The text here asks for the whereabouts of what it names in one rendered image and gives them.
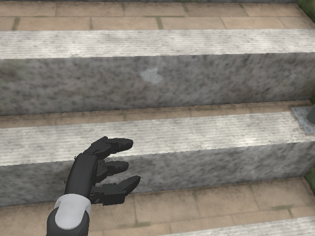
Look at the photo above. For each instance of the left robot hand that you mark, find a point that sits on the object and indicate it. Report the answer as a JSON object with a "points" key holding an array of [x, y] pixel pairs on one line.
{"points": [[90, 168]]}

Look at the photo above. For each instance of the left robot forearm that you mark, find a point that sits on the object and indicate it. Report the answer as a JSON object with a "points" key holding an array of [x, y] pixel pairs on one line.
{"points": [[70, 217]]}

